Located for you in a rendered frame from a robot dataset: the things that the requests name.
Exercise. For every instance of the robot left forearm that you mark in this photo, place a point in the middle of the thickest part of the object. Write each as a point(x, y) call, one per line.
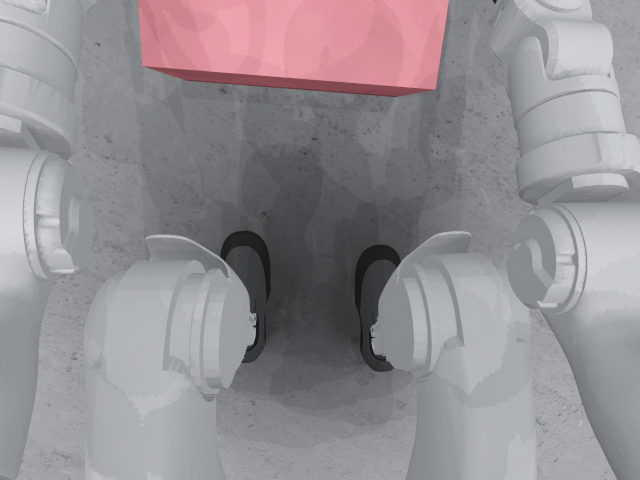
point(40, 49)

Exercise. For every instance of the robot left upper arm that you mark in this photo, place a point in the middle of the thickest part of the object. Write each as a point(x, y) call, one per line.
point(46, 230)

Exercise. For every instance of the robot right thigh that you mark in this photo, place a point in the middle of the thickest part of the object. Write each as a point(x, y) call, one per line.
point(450, 319)

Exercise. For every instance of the robot right forearm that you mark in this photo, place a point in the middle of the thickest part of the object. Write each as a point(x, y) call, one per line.
point(565, 104)

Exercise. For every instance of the carton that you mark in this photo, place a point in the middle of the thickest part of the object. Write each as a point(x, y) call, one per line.
point(370, 47)

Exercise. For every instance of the robot right upper arm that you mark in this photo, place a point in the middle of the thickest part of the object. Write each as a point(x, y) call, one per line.
point(579, 264)

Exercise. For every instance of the left robot foot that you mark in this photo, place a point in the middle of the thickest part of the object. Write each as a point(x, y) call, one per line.
point(247, 254)

